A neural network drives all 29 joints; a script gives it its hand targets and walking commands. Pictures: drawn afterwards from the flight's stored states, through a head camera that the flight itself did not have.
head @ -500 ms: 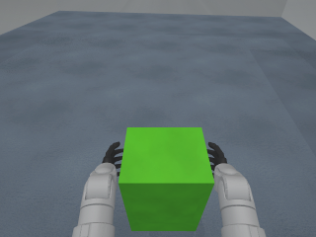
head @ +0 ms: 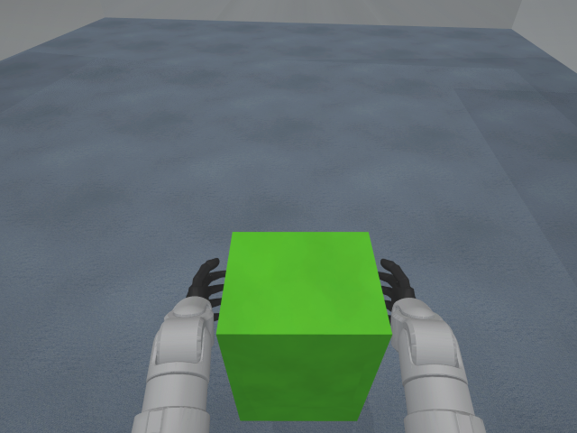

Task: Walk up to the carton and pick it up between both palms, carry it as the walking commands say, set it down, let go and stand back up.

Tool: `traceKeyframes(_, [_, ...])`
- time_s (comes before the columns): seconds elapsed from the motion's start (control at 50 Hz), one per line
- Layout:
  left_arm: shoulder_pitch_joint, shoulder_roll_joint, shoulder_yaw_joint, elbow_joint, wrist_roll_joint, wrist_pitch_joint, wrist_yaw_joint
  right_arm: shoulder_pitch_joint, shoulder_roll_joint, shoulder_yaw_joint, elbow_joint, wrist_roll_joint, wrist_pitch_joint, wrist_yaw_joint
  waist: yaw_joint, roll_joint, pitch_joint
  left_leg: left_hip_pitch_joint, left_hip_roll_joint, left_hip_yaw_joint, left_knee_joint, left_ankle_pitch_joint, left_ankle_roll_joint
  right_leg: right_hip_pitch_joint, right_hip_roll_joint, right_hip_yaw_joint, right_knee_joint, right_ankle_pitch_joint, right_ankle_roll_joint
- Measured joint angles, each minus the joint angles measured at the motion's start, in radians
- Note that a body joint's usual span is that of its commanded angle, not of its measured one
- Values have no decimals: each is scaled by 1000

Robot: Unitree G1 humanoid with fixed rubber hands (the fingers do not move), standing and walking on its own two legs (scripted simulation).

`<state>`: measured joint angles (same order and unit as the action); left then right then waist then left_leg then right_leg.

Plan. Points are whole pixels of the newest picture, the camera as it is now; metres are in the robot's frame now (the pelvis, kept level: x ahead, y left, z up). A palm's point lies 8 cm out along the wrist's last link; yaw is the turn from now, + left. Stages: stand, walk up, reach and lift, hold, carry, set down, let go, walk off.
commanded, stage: hold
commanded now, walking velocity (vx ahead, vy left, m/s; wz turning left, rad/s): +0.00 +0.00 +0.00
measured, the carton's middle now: (299, 333) +0.29 +0.00 -0.02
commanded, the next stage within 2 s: carry in 0.16 s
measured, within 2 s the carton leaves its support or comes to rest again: neither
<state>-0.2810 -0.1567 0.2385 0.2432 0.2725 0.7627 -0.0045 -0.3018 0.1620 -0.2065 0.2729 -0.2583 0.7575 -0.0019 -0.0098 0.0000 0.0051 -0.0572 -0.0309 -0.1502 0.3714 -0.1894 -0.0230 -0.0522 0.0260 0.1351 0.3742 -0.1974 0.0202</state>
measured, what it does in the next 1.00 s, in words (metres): walks ahead: right foot, then left foot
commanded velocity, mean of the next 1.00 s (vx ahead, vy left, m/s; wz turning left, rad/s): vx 0.44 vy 0.00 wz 0.00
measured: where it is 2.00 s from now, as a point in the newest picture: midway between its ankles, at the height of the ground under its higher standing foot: (316, 295)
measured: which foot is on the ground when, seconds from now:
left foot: down 0.00-0.66, up 0.68-0.96, down 0.98-1.00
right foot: down 0.00-0.52, up 0.54-0.62, down 0.64-0.96, up 0.98-1.00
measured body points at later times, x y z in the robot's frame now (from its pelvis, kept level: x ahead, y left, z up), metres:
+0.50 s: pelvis +0.07 -0.01 -0.02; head +0.04 -0.02 +0.43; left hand +0.37 +0.12 +0.06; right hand +0.36 -0.17 +0.05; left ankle +0.02 +0.14 -0.74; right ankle +0.02 -0.14 -0.74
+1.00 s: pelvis +0.34 -0.03 -0.03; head +0.35 -0.03 +0.42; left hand +0.64 +0.09 +0.05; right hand +0.61 -0.20 +0.05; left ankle +0.44 +0.03 -0.75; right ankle +0.11 -0.09 -0.72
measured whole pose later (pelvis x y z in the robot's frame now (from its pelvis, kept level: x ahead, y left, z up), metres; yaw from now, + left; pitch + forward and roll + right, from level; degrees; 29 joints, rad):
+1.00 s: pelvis +0.34 -0.03 -0.03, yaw -7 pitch +4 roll +2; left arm -0.19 -0.14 0.12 -0.34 0.09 1.18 0.12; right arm -0.21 0.14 -0.07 -0.33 -0.10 1.19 -0.13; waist 0.02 -0.03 -0.05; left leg -0.48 -0.01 0.25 0.55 -0.15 0.09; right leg -0.02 -0.06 -0.10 0.66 -0.50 -0.01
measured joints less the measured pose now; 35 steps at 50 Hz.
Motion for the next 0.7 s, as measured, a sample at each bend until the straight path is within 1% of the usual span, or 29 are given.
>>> traceKeyframes(0.14, [7,2,-8,-9,-2,3,1,7,-2,7,-9,3,2,0,0,1,1,1,1,0,-3,0,0,1,0,-1,-2,0,-1])
traceKeyframes(0.16, [8,2,-13,-9,-3,1,2,12,-4,8,-13,5,0,0,4,0,-16,-21,1,4,9,-6,-1,-23,0,-2,12,-6,-1])
traceKeyframes(0.22, [10,3,-25,-8,-11,-8,9,30,-8,12,-29,16,-9,-5,17,-4,-71,-107,11,37,74,-68,3,-115,-8,-18,85,-62,-9])
traceKeyframes(0.26, [24,7,-40,-42,-35,-2,23,38,-10,28,-64,34,2,-21,19,-2,-94,-148,20,59,102,-103,4,-163,-16,-33,123,-102,-13])
traceKeyframes(0.3, [36,14,-52,-90,-64,12,37,40,-11,43,-109,54,23,-35,20,2,-107,-178,29,75,122,-99,2,-200,-21,-45,152,-111,-17])
traceKeyframes(0.38, [62,18,-73,-179,-105,70,58,67,-17,82,-202,85,84,-62,21,12,-141,-209,50,98,161,-119,-6,-236,-25,-65,186,-109,-14])
traceKeyframes(0.46, [91,19,-112,-270,-131,153,83,110,-26,99,-310,127,169,-85,14,24,-175,-219,77,114,196,-176,8,-230,-13,-76,193,-156,-14])
traceKeyframes(0.48, [97,20,-122,-297,-138,177,91,119,-26,103,-337,137,190,-93,13,19,-181,-211,78,122,190,-184,3,-228,-15,-73,195,-169,-15])
traceKeyframes(0.52, [105,22,-131,-358,-150,228,105,128,-27,113,-389,154,232,-105,11,-6,-190,-186,70,142,163,-193,-24,-234,-28,-62,223,-201,-17])
traceKeyframes(0.54, [109,23,-131,-388,-156,251,110,127,-27,119,-408,161,251,-110,11,-13,-193,-176,67,154,155,-201,-30,-255,-35,-73,267,-212,-20])
traceKeyframes(0.56, [117,25,-132,-414,-160,272,113,125,-26,126,-423,166,269,-114,10,-10,-194,-163,72,164,149,-212,-30,-280,-40,-103,319,-203,-20])
traceKeyframes(0.58, [126,26,-132,-435,-163,291,116,127,-26,135,-437,167,288,-119,7,1,-195,-148,82,172,139,-223,-28,-300,-40,-143,348,-233,-19])
traceKeyframes(0.6, [132,24,-131,-454,-165,309,117,132,-27,142,-453,167,307,-121,4,14,-194,-130,96,176,125,-232,-29,-313,-35,-184,339,-264,-18])
traceKeyframes(0.62, [132,24,-134,-470,-168,326,118,135,-27,145,-474,167,326,-123,-2,26,-188,-115,110,175,117,-241,-32,-315,-25,-223,288,-255,-20])
traceKeyframes(0.64, [124,23,-139,-482,-172,341,120,138,-28,141,-501,166,344,-124,-10,35,-178,-110,121,169,134,-254,-32,-302,-14,-250,219,-183,-35])
traceKeyframes(0.66, [113,21,-153,-482,-173,351,125,145,-29,130,-528,167,360,-125,-18,45,-171,-134,136,167,200,-264,-25,-280,-4,-271,195,-137,-59])
traceKeyframes(0.68, [103,20,-166,-478,-170,361,126,156,-31,120,-549,170,373,-125,-17,41,-168,-178,137,171,313,-257,-14,-259,-3,-282,182,-142,-74])
traceKeyframes(0.7, [97,19,-173,-480,-168,375,127,164,-32,114,-564,173,385,-125,-13,24,-166,-228,124,178,431,-262,0,-234,-7,-282,159,-160,-83])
